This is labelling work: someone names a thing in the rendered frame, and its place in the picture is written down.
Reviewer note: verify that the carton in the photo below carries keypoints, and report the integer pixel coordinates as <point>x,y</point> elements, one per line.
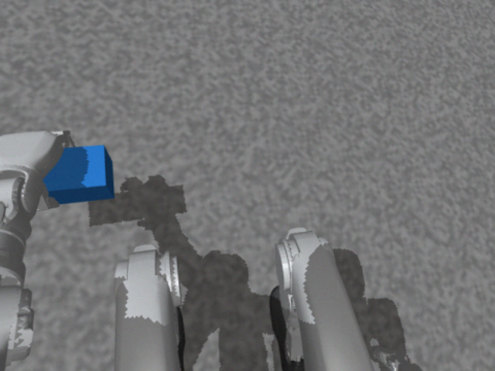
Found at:
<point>82,174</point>

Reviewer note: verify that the left robot hand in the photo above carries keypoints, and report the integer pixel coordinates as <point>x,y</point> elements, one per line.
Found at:
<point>37,150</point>

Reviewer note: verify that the right robot hand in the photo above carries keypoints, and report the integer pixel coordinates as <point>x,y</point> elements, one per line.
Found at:
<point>395,360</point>

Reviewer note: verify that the left robot arm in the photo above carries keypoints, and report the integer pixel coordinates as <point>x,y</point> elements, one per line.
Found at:
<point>20,192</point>

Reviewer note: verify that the right robot foot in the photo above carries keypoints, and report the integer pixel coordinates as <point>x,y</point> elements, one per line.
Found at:
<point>279,328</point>

